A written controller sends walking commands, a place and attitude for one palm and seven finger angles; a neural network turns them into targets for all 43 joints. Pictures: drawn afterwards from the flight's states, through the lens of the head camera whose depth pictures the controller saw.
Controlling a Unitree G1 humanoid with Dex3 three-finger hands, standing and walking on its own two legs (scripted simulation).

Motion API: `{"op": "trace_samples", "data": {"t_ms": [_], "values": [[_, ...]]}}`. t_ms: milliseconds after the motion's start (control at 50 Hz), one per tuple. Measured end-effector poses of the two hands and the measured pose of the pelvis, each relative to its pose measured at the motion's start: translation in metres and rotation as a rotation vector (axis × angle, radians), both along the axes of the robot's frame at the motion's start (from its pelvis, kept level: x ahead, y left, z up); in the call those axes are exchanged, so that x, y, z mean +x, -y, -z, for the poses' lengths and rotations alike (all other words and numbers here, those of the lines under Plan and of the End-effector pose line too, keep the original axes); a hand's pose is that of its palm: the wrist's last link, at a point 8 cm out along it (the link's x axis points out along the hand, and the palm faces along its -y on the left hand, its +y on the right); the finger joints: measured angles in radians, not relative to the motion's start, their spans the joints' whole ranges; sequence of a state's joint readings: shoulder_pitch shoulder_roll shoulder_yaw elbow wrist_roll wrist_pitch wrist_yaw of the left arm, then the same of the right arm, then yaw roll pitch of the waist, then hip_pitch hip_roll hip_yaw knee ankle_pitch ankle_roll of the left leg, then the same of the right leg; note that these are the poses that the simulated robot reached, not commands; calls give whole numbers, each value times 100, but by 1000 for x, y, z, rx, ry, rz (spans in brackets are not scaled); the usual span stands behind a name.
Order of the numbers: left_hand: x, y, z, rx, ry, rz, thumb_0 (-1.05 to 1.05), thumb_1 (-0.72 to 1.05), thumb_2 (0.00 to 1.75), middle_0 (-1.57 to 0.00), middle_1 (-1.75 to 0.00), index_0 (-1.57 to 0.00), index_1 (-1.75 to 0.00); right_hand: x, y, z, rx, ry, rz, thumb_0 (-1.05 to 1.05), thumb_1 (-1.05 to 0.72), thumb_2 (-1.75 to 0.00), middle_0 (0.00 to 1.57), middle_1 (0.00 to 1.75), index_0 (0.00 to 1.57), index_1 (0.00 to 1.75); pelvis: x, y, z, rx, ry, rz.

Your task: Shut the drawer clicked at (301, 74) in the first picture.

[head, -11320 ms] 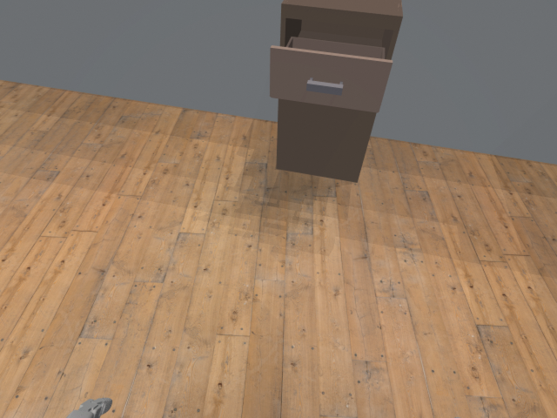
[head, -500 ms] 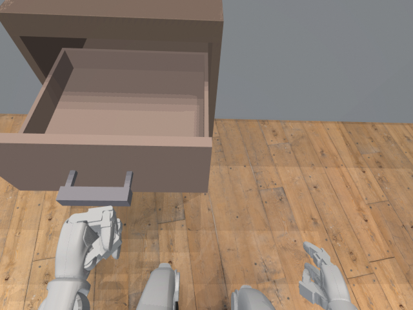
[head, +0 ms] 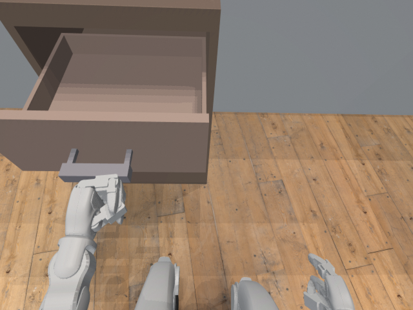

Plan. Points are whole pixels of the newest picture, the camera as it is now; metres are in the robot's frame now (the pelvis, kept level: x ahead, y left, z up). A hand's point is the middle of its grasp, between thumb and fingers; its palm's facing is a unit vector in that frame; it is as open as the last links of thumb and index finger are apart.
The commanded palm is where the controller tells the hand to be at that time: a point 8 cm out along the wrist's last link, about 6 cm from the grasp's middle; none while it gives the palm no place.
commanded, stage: push the drawer shut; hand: left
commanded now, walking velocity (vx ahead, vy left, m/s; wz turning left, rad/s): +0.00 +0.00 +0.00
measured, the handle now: (99, 163) +0.37 +0.22 +0.04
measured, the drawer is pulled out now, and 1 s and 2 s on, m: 0.25 0.13 0.01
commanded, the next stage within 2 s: none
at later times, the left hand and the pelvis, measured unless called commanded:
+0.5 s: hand (124, 171) +0.36 +0.18 +0.03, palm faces +0.02 -1.00 -0.05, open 3.1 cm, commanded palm +0.36 +0.22 +0.04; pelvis -0.01 +0.01 +0.01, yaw -1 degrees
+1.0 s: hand (129, 146) +0.42 +0.18 +0.03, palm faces +0.05 -1.00 -0.05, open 3.2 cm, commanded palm +0.41 +0.22 +0.04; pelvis -0.01 +0.01 +0.00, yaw -1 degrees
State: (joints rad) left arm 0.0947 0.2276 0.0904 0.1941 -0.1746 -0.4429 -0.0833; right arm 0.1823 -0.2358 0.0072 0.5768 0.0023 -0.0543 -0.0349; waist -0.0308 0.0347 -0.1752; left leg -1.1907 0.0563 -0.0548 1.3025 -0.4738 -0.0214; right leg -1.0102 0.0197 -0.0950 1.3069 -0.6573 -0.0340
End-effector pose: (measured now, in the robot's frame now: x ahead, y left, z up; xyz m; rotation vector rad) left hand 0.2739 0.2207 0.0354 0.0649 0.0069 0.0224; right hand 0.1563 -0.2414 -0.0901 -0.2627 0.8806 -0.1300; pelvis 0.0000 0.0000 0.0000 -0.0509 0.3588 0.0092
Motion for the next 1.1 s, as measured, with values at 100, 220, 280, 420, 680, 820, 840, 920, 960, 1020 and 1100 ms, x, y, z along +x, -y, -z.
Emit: {"op": "trace_samples", "data": {"t_ms": [100, 220, 280, 420, 680, 820, 840, 920, 960, 1020, 1100], "values": [[13, -1, -1, -3, -2, 4, 1, 79, 94, -140, -160, -140, -160, -8, 1, -1, -5, -9, 15, 1, -91, -90, 20, 30, 20, 30, -3, -1, -2, 0, 4, 3], [30, -1, -1, -6, -2, 1, 2, 79, 93, -140, -160, -140, -160, -19, 1, -3, -11, -27, 30, 1, -91, -90, 20, 30, 20, 30, -5, -5, -4, -1, 5, 7], [39, -3, -2, -7, -1, 1, 2, 78, 93, -140, -160, -140, -160, -25, 1, -4, -14, -42, 39, 1, -91, -90, 20, 30, 20, 30, -5, -6, -5, -1, 5, 9], [55, -6, -1, -11, 3, 0, 2, 76, 91, -140, -160, -140, -160, -37, 0, -3, -19, -84, 56, 1, -91, -90, 20, 30, 20, 30, -5, -11, -7, -2, 1, 14], [85, -8, 0, -15, 7, -10, 1, 74, 90, -140, -160, -140, -160, -54, -3, 2, -21, -159, 77, 1, -91, -90, 20, 30, 20, 30, -5, -16, -7, -4, -14, 17], [99, -8, -1, -14, 8, -17, 3, 74, 90, -140, -160, -140, -160, -64, -3, 4, -19, -189, 91, 1, -91, -90, 20, 30, 20, 30, -5, -16, -7, -4, -17, 19], [101, -9, -1, -14, 9, -18, 3, 74, 90, -140, -160, -140, -160, -65, -2, 4, -20, -194, 92, 1, -91, -90, 20, 30, 20, 30, -6, -16, -7, -4, -17, 20], [110, -9, -1, -13, 13, -23, 2, 73, 90, -140, -160, -140, -160, -72, 0, 6, -26, -214, 98, 1, -91, -90, 20, 30, 20, 30, -7, -14, -6, -4, -21, 19], [115, -9, -1, -13, 14, -26, 2, 73, 90, -140, -160, -140, -160, -75, 2, 7, -29, -225, 102, 1, -91, -90, 20, 30, 20, 30, -7, -14, -5, -5, -24, 18], [123, -10, -1, -13, 14, -26, 2, 73, 90, -140, -160, -140, -160, -81, 4, 9, -34, -243, 110, 1, -91, -90, 20, 30, 20, 30, -8, -13, -3, -6, -29, 20], [135, -10, -1, -13, 10, -26, 2, 73, 90, -140, -160, -140, -160, -90, 7, 11, -39, -268, 122, 1, -91, -90, 20, 30, 20, 30, -9, -12, -1, -7, -37, 21]]}}
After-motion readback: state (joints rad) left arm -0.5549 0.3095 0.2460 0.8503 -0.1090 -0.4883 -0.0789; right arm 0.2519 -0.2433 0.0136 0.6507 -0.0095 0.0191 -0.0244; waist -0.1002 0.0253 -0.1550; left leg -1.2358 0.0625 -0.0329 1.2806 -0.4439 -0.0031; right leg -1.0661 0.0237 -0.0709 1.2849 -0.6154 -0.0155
